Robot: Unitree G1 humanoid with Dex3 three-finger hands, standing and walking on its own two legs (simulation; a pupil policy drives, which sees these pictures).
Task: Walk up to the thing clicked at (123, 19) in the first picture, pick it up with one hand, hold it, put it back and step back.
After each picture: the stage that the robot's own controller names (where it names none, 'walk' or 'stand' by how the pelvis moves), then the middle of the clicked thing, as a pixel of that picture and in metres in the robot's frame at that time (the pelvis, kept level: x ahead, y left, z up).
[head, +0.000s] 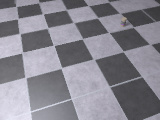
stand; (123, 22) +1.80 -0.59 -0.72
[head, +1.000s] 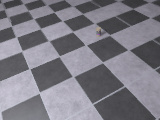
walk; (98, 31) +1.73 -0.14 -0.69
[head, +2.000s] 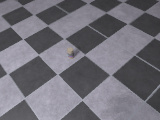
walk; (70, 53) +1.16 +0.17 -0.71
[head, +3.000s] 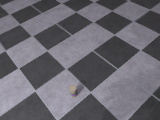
walk; (73, 91) +0.72 +0.16 -0.72
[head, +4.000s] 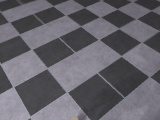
walk; out of the picture +0.47 +0.11 -0.71
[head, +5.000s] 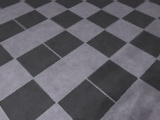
stand; out of the picture +0.38 +0.13 -0.72
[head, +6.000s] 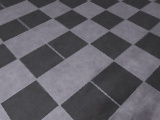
stand; out of the picture +0.34 +0.11 -0.71
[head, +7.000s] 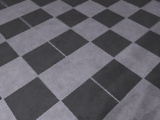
stand; out of the picture +0.39 +0.11 -0.72
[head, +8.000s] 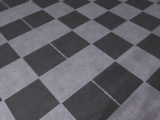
stand; out of the picture +0.37 +0.11 -0.73
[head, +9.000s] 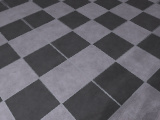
stand; out of the picture +0.37 +0.11 -0.73
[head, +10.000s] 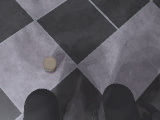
go down; (49, 66) +0.45 +0.11 -0.39
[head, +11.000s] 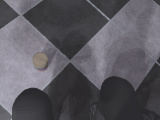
go down; (40, 62) +0.47 +0.12 -0.33
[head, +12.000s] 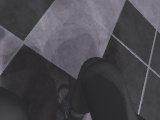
close in; out of the picture +0.47 +0.16 -0.24
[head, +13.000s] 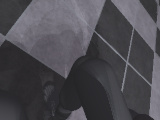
close; out of the picture +0.47 +0.18 -0.25
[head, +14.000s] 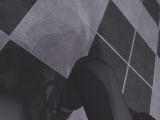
lift; out of the picture +0.45 +0.18 -0.26
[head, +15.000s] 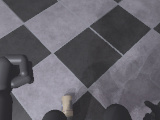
lift; (67, 106) +0.35 +0.08 -0.52
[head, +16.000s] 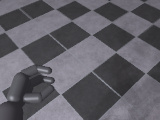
go down; out of the picture +0.30 +0.05 -0.70
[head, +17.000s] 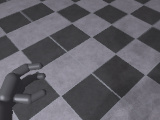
go down; out of the picture +0.30 +0.02 -0.70
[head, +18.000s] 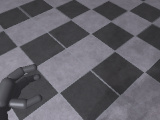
stand; out of the picture +0.31 -0.03 -0.69
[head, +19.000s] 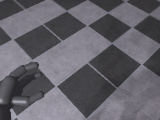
stand; out of the picture +0.31 -0.09 -0.68
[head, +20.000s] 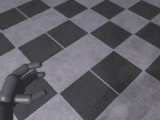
stand; out of the picture +0.31 -0.16 -0.70
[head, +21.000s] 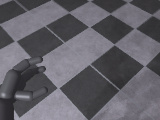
stand; out of the picture +0.31 -0.26 -0.68
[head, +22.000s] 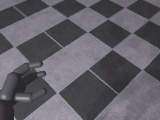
stand; out of the picture +0.30 -0.35 -0.70
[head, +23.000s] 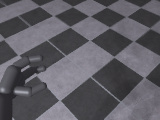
stand; out of the picture +0.30 -0.43 -0.71
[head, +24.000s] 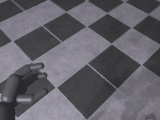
stand; out of the picture +0.32 -0.51 -0.69
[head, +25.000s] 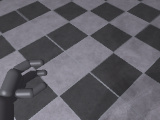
stand; out of the picture +0.30 -0.58 -0.71
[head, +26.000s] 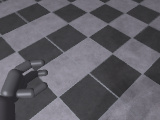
stand; out of the picture +0.31 -0.64 -0.71
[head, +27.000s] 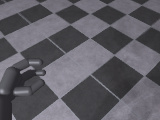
close; out of the picture +0.30 -0.71 -0.71
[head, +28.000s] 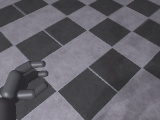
stand; out of the picture +0.32 -0.76 -0.70
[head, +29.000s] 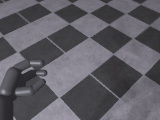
stand; out of the picture +0.31 -0.82 -0.71
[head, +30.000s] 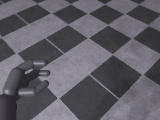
close; out of the picture +0.31 -0.86 -0.71
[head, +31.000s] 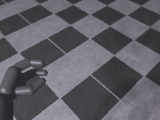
close; out of the picture +0.31 -0.90 -0.71
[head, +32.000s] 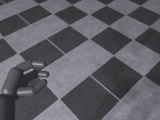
hold; out of the picture +0.31 -0.92 -0.71
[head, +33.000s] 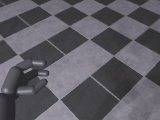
hold; out of the picture +0.32 -0.94 -0.71
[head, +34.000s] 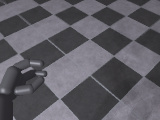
hold; out of the picture +0.32 -0.95 -0.72
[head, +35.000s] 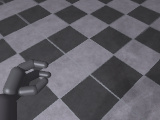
hold; out of the picture +0.32 -0.96 -0.71
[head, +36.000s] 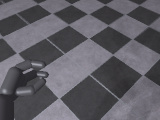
hold; out of the picture +0.32 -0.97 -0.71
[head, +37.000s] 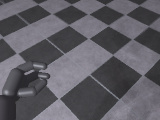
hold; out of the picture +0.32 -0.97 -0.71
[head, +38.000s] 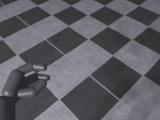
hold; out of the picture +0.32 -0.97 -0.71
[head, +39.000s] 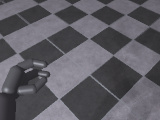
hold; out of the picture +0.31 -0.98 -0.71
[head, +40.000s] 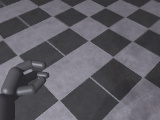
hold; out of the picture +0.32 -0.99 -0.72
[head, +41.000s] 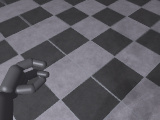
hold; out of the picture +0.31 -0.99 -0.71
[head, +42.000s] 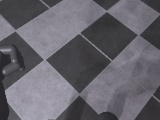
crouch; out of the picture +0.35 -0.99 -0.58
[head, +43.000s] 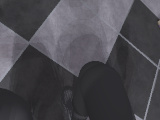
lower; out of the picture +0.55 -0.95 -0.28
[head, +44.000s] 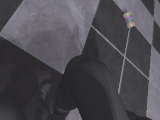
lower; (129, 20) +0.66 -0.92 -0.28
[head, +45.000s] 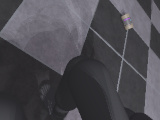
lower; (127, 21) +0.67 -0.92 -0.28
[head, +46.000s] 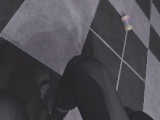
lower; (127, 23) +0.66 -0.93 -0.28
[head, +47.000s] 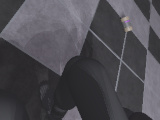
lower; (126, 24) +0.65 -0.94 -0.29
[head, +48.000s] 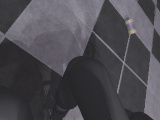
loosen; (130, 26) +0.64 -0.95 -0.30
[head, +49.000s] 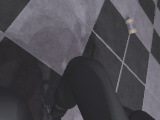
withdraw; (130, 26) +0.63 -0.96 -0.31
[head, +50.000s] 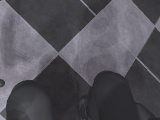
withdraw; out of the picture +0.58 -1.01 -0.31
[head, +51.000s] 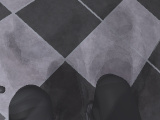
stand; out of the picture +0.54 -1.03 -0.31
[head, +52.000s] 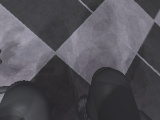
hold; out of the picture +0.56 -1.03 -0.28
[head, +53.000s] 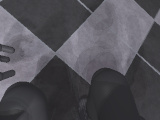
hold; out of the picture +0.57 -1.03 -0.29
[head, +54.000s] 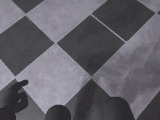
walk; out of the picture +0.36 -1.09 -0.55
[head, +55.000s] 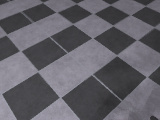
stand; out of the picture +0.28 -1.07 -0.69
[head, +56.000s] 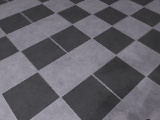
stand; out of the picture +0.30 -1.09 -0.69
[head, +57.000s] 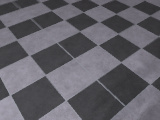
stand; out of the picture +0.30 -1.10 -0.74
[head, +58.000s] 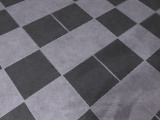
walk; out of the picture +0.31 -1.17 -0.73
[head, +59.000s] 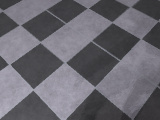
walk; out of the picture +0.63 -1.16 -0.71
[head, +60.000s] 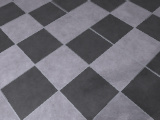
walk; out of the picture +0.85 -1.11 -0.72
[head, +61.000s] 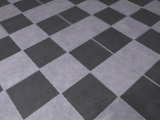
stand; out of the picture +0.91 -1.14 -0.73
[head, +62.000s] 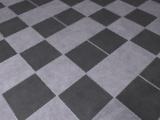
stand; out of the picture +0.91 -1.12 -0.75
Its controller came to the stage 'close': yes
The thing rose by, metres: 0.01
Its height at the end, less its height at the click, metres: -0.02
